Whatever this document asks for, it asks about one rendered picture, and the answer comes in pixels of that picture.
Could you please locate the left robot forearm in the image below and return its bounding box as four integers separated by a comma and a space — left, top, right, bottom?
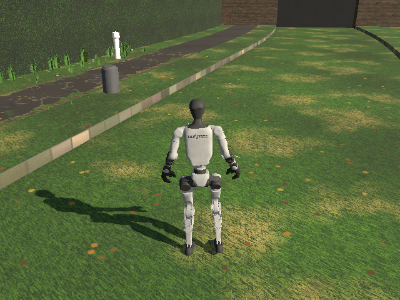
162, 151, 174, 173

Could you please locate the robot right shin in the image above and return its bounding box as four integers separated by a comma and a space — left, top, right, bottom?
212, 202, 222, 245

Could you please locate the right robot forearm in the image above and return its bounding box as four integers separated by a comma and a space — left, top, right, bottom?
225, 149, 238, 170

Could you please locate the right robot thigh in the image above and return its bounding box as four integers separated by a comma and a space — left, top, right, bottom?
209, 173, 222, 213

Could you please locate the robot left upper arm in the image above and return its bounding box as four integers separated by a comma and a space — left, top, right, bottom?
168, 126, 185, 160

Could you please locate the robot right upper arm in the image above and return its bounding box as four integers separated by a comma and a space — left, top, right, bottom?
211, 125, 231, 159

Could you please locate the robot left hand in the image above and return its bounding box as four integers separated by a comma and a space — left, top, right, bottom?
161, 171, 176, 183

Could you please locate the robot right hand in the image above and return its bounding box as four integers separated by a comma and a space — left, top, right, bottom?
226, 166, 241, 179

